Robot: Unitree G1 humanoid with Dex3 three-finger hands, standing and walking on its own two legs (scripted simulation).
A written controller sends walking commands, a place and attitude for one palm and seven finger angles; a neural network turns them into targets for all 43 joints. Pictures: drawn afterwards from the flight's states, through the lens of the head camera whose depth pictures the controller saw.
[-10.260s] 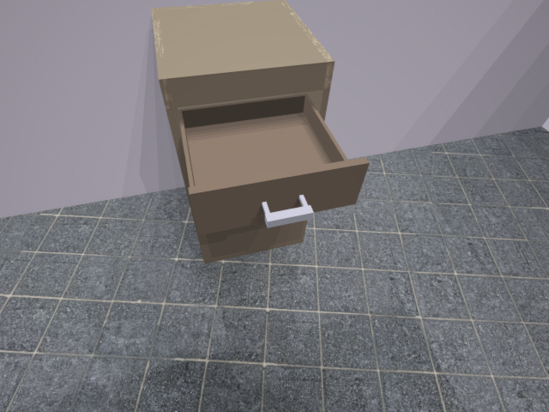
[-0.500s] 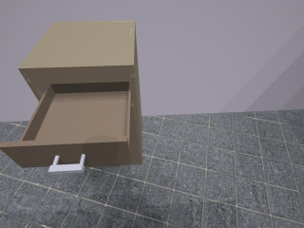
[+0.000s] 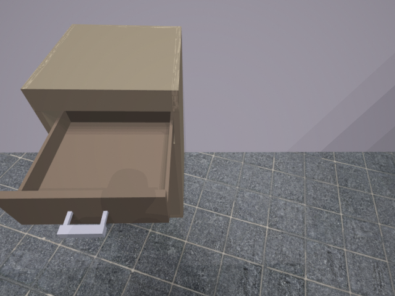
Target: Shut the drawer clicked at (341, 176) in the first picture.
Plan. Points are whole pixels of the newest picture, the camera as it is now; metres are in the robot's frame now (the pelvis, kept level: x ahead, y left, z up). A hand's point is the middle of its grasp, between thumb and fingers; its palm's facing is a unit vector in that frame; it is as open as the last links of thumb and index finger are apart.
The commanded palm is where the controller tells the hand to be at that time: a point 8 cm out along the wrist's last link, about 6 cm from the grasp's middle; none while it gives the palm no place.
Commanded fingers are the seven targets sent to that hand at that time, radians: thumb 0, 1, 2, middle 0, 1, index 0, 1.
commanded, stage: come to a stop and stand still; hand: left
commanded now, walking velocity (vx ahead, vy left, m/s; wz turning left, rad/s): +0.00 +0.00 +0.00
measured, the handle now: (85, 223) +0.28 +0.29 -0.09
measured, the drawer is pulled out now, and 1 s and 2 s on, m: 0.30 0.30 0.30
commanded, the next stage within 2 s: look again from close up in 0.50 s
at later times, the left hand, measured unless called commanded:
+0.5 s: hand out of the picture +0.01 +0.17 -0.17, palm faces +0.03 -0.98 -0.20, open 7.4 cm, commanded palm none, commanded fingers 0.00 0.90 0.90 -0.20 -0.30 -0.20 -0.30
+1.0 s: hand out of the picture -0.01 +0.15 -0.17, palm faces +0.05 -0.98 -0.18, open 7.4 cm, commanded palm none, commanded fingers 0.00 0.90 0.90 -0.20 -0.30 -0.20 -0.30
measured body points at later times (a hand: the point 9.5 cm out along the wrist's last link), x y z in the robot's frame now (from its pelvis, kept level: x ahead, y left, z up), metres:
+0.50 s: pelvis +0.02 +0.00 +0.00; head +0.03 +0.00 +0.45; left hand +0.01 +0.23 -0.16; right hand +0.03 -0.23 -0.16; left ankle +0.03 +0.15 -0.73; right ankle -0.07 -0.12 -0.73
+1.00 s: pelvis +0.02 -0.01 +0.00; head +0.03 -0.01 +0.45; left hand -0.01 +0.20 -0.16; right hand +0.03 -0.23 -0.16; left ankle +0.03 +0.15 -0.73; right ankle -0.07 -0.12 -0.73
